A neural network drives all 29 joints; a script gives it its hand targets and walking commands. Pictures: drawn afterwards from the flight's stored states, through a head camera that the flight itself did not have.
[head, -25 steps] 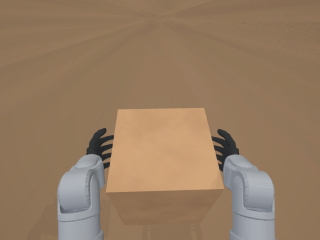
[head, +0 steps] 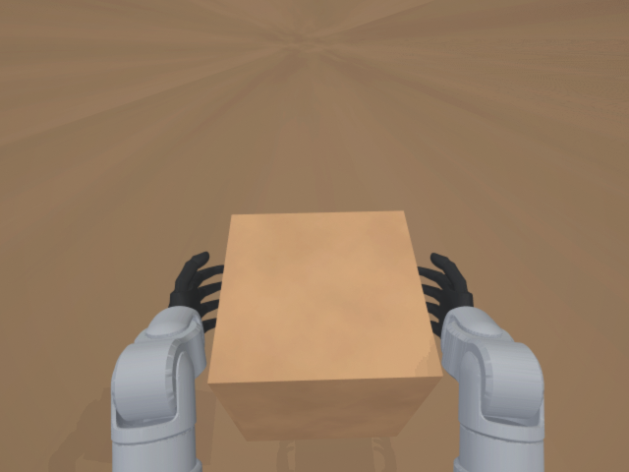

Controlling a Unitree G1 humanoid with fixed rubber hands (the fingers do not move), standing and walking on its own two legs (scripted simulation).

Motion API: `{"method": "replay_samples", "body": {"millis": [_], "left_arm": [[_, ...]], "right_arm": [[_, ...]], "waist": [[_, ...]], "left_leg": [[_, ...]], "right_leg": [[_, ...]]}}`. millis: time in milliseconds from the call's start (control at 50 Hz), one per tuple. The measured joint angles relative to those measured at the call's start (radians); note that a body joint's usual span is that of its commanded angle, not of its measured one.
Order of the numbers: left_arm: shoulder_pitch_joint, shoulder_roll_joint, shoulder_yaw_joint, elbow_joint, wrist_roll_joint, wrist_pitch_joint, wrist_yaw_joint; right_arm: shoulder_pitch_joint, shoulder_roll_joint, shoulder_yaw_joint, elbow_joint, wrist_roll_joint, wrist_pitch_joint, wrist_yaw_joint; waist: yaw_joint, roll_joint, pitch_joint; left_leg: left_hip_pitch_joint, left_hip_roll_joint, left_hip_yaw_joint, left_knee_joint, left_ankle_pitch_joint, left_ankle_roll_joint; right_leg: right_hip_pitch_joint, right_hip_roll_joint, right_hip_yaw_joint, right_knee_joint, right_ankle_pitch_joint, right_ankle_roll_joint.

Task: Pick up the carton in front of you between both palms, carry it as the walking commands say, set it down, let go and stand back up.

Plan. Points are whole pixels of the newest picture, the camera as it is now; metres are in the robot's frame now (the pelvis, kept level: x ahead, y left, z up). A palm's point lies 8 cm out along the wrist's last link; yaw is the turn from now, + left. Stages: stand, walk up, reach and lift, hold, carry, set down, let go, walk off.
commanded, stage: carry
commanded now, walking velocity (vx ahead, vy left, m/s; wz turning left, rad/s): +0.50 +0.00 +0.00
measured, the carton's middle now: (320, 333) +0.28 +0.00 +0.03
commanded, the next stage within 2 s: none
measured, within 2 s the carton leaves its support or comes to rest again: neither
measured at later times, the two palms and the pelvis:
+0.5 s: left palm (232, 148) +0.60 +0.15 +0.10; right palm (402, 149) +0.60 -0.15 +0.10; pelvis +0.34 -0.01 +0.00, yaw +1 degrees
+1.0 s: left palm (249, 65) +0.94 +0.16 +0.11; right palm (375, 67) +0.94 -0.14 +0.10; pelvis +0.68 +0.01 +0.01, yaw +1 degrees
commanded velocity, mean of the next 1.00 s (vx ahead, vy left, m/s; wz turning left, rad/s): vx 0.50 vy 0.00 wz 0.00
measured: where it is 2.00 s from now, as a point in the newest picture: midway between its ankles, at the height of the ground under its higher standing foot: (309, 219)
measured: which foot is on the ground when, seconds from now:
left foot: down 0.00-0.54, up 0.56-1.00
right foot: down 0.00-0.04, up 0.06-0.50, down 0.52-1.00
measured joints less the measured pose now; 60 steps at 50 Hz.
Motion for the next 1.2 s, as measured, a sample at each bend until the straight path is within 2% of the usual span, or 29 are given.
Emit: {"method": "replay_samples", "body": {"millis": [20, 40, 80, 100, 140, 240, 360, 480, 500, 520, 540, 560, 600, 620, 660, 760, 860, 980, 1020, 1040, 1060, 1100, 1120, 1160, 1200], "left_arm": [[-0.010, 0.002, 0.009, 0.005, 0.002, 0.006, 0.000], [-0.019, 0.001, 0.022, 0.017, 0.003, 0.010, 0.000], [-0.029, -0.002, 0.041, 0.040, 0.008, 0.019, 0.000], [-0.030, -0.003, 0.042, 0.047, 0.011, 0.023, 0.000], [-0.031, -0.002, 0.034, 0.055, 0.014, 0.024, 0.000], [-0.030, -0.003, 0.010, 0.041, 0.015, 0.002, 0.001], [-0.023, -0.002, 0.001, -0.002, 0.015, 0.005, 0.004], [-0.016, -0.001, 0.010, 0.013, 0.011, 0.022, 0.004], [-0.018, -0.001, 0.011, 0.023, 0.010, 0.022, 0.004], [-0.023, -0.002, 0.009, 0.040, 0.010, 0.017, 0.003], [-0.030, -0.003, 0.007, 0.070, 0.011, 0.005, 0.003], [-0.038, -0.004, 0.007, 0.100, 0.011, -0.003, 0.003], [-0.039, -0.005, 0.007, 0.136, 0.010, -0.015, 0.003], [-0.031, -0.004, 0.007, 0.142, 0.008, -0.020, 0.003], [-0.010, -0.002, 0.008, 0.135, 0.004, -0.034, 0.003], [0.039, 0.002, 0.008, 0.099, -0.004, -0.074, -0.001], [0.062, 0.003, -0.004, 0.054, -0.011, -0.079, -0.002], [0.038, 0.002, -0.012, -0.015, -0.010, -0.037, -0.002], [0.022, 0.002, -0.007, -0.026, -0.005, -0.016, -0.001], [0.009, 0.003, 0.003, -0.023, -0.003, -0.008, -0.001], [-0.003, 0.001, 0.018, -0.011, -0.002, -0.001, 0.000], [-0.019, -0.001, 0.036, 0.011, 0.003, 0.013, 0.000], [-0.024, -0.002, 0.038, 0.019, 0.006, 0.018, 0.000], [-0.029, -0.002, 0.033, 0.029, 0.010, 0.022, 0.000], [-0.034, -0.003, 0.024, 0.031, 0.012, 0.018, 0.000]], "right_arm": [[-0.012, 0.001, 0.001, 0.017, 0.000, -0.002, 0.000], [-0.027, 0.003, 0.000, 0.043, -0.001, -0.005, 0.000], [-0.047, 0.006, -0.005, 0.087, -0.001, -0.004, 0.000], [-0.048, 0.006, -0.007, 0.097, 0.000, -0.002, 0.000], [-0.039, 0.005, -0.012, 0.096, 0.002, -0.003, 0.000], [-0.019, 0.003, -0.021, 0.056, 0.011, -0.021, 0.000], [-0.017, 0.002, -0.019, 0.021, 0.016, -0.021, 0.004], [-0.017, 0.002, -0.009, 0.041, 0.003, -0.001, 0.008], [-0.017, 0.002, -0.011, 0.045, 0.000, 0.002, 0.008], [-0.019, 0.001, -0.017, 0.052, -0.002, 0.003, 0.009], [-0.022, 0.002, -0.028, 0.068, -0.003, 0.000, 0.009], [-0.022, 0.002, -0.037, 0.083, -0.005, -0.003, 0.009], [-0.016, 0.001, -0.042, 0.105, -0.009, -0.008, 0.009], [-0.012, 0.001, -0.037, 0.112, -0.011, -0.012, 0.009], [-0.002, 0.000, -0.023, 0.117, -0.013, -0.025, 0.009], [0.029, -0.001, 0.014, 0.105, -0.016, -0.069, 0.009], [0.059, -0.002, 0.030, 0.052, -0.014, -0.073, 0.005], [0.044, -0.002, 0.020, -0.028, 0.002, -0.030, -0.003], [0.021, -0.001, 0.013, -0.028, 0.005, -0.012, -0.003], [0.007, 0.000, 0.013, -0.013, 0.006, -0.012, -0.003], [-0.011, 0.002, 0.011, 0.012, 0.005, -0.013, -0.003], [-0.037, 0.004, 0.004, 0.055, 0.006, -0.007, -0.003], [-0.041, 0.005, 0.000, 0.065, 0.006, -0.003, -0.003], [-0.037, 0.005, -0.007, 0.066, 0.008, -0.001, -0.003], [-0.030, 0.004, -0.014, 0.055, 0.011, -0.004, -0.003]], "waist": [[-0.009, -0.022, 0.002], [-0.015, -0.038, 0.008], [-0.023, -0.033, 0.031], [-0.023, -0.026, 0.044], [-0.024, -0.017, 0.062], [-0.023, -0.006, 0.069], [-0.010, -0.004, 0.033], [-0.010, 0.004, 0.008], [-0.010, 0.010, 0.010], [-0.006, 0.025, 0.013], [-0.001, 0.049, 0.021], [0.006, 0.054, 0.031], [0.009, 0.045, 0.058], [0.009, 0.040, 0.070], [0.009, 0.032, 0.086], [0.010, 0.017, 0.078], [0.002, 0.015, 0.043], [-0.001, 0.011, 0.016], [-0.001, 0.001, 0.014], [-0.010, -0.021, 0.016], [-0.016, -0.037, 0.023], [-0.022, -0.032, 0.045], [-0.023, -0.026, 0.057], [-0.023, -0.017, 0.073], [-0.023, -0.011, 0.080]], "left_leg": [[0.012, -0.015, 0.016, 0.020, 0.008, 0.019], [0.009, -0.023, 0.028, 0.069, -0.024, 0.040], [0.035, -0.018, 0.034, 0.088, -0.085, 0.064], [0.062, -0.015, 0.034, 0.063, -0.091, 0.060], [0.123, -0.015, 0.031, -0.004, -0.091, 0.054], [0.269, -0.020, 0.012, -0.151, -0.104, 0.041], [0.445, -0.027, -0.004, -0.257, -0.170, 0.008], [0.615, -0.019, -0.018, -0.257, -0.314, -0.052], [0.629, -0.009, -0.025, -0.212, -0.359, -0.064], [0.620, 0.012, -0.032, -0.121, -0.413, -0.070], [0.565, 0.045, -0.047, 0.034, -0.410, -0.067], [0.482, 0.049, -0.088, 0.229, -0.402, -0.060], [0.302, 0.021, -0.158, 0.559, -0.378, -0.039], [0.226, 0.014, -0.168, 0.650, -0.352, -0.028], [0.104, 0.018, -0.163, 0.692, -0.284, -0.016], [-0.074, 0.044, -0.135, 0.519, -0.162, -0.029], [-0.126, 0.054, -0.098, 0.275, -0.050, -0.047], [-0.068, 0.021, -0.033, 0.057, 0.031, -0.013], [-0.001, -0.004, 0.000, -0.002, 0.009, -0.001], [0.013, -0.019, 0.015, 0.017, 0.016, 0.018], [0.011, -0.026, 0.027, 0.065, -0.019, 0.039], [0.038, -0.022, 0.032, 0.083, -0.083, 0.063], [0.065, -0.019, 0.031, 0.058, -0.089, 0.060], [0.126, -0.019, 0.028, -0.010, -0.089, 0.054], [0.186, -0.020, 0.021, -0.077, -0.090, 0.050]], "right_leg": [[-0.023, -0.030, 0.007, 0.110, -0.053, 0.005], [-0.089, -0.058, 0.030, 0.284, -0.046, -0.002], [-0.267, -0.043, 0.117, 0.643, -0.014, -0.018], [-0.349, -0.031, 0.139, 0.767, 0.008, -0.030], [-0.485, -0.027, 0.145, 0.867, 0.077, -0.047], [-0.688, -0.052, 0.122, 0.735, 0.220, -0.039], [-0.757, -0.061, 0.074, 0.434, 0.356, -0.020], [-0.672, -0.016, -0.004, 0.198, 0.429, -0.058], [-0.636, -0.002, -0.022, 0.168, 0.418, -0.063], [-0.608, 0.014, -0.036, 0.165, 0.413, -0.092], [-0.608, 0.024, -0.050, 0.213, 0.380, -0.121], [-0.606, 0.024, -0.055, 0.247, 0.339, -0.136], [-0.566, 0.017, -0.057, 0.230, 0.299, -0.136], [-0.538, 0.016, -0.056, 0.200, 0.299, -0.128], [-0.477, 0.018, -0.052, 0.130, 0.300, -0.125], [-0.334, 0.022, -0.030, -0.006, 0.282, -0.112], [-0.188, 0.026, -0.015, -0.087, 0.222, -0.084], [-0.016, 0.024, -0.002, -0.102, 0.089, -0.028], [0.010, 0.005, 0.011, -0.016, 0.003, -0.005], [-0.013, -0.024, 0.018, 0.096, -0.050, 0.000], [-0.080, -0.051, 0.039, 0.273, -0.043, -0.007], [-0.260, -0.037, 0.122, 0.639, -0.011, -0.023], [-0.343, -0.025, 0.143, 0.765, 0.011, -0.035], [-0.478, -0.022, 0.148, 0.866, 0.081, -0.051], [-0.579, -0.033, 0.138, 0.844, 0.148, -0.053]]}}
